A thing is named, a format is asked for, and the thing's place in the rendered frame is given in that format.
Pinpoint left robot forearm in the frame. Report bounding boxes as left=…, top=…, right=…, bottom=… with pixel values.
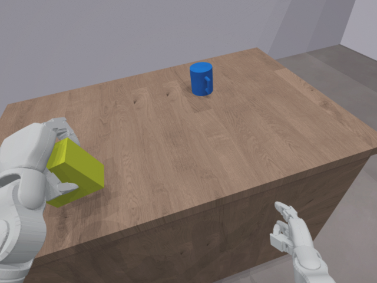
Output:
left=0, top=168, right=47, bottom=283

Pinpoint sponge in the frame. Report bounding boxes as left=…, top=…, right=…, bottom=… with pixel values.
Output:
left=46, top=137, right=104, bottom=208

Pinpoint robot left hand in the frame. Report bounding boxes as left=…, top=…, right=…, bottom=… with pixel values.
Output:
left=0, top=117, right=80, bottom=202

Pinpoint table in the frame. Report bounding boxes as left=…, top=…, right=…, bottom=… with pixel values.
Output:
left=0, top=47, right=377, bottom=283

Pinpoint robot right hand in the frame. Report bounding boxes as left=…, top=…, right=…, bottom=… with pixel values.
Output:
left=270, top=202, right=314, bottom=256

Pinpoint right robot forearm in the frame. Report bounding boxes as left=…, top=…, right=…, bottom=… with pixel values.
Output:
left=292, top=246, right=336, bottom=283

